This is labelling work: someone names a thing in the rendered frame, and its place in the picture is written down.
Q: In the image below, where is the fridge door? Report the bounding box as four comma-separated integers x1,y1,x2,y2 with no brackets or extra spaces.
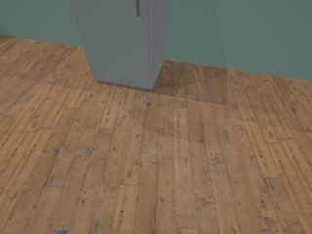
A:
70,0,150,85

